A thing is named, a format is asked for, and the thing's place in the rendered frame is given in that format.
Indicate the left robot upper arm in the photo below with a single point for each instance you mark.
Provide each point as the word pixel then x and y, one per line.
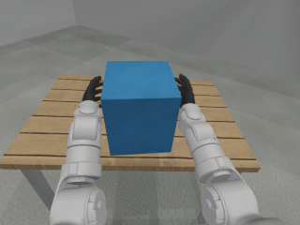
pixel 79 206

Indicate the robot left forearm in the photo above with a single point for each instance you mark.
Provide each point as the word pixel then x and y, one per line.
pixel 82 165

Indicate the right robot hand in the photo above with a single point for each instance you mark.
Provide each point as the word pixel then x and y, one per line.
pixel 185 90

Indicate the table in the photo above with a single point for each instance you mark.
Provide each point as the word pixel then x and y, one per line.
pixel 42 144

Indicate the left robot hand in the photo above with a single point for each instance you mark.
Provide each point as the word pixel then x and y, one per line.
pixel 91 90

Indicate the carton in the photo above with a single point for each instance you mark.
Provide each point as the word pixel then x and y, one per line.
pixel 140 102

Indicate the robot right forearm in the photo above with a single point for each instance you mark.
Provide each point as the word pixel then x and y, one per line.
pixel 211 164

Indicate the right robot upper arm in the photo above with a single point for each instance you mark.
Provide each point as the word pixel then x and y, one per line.
pixel 232 202

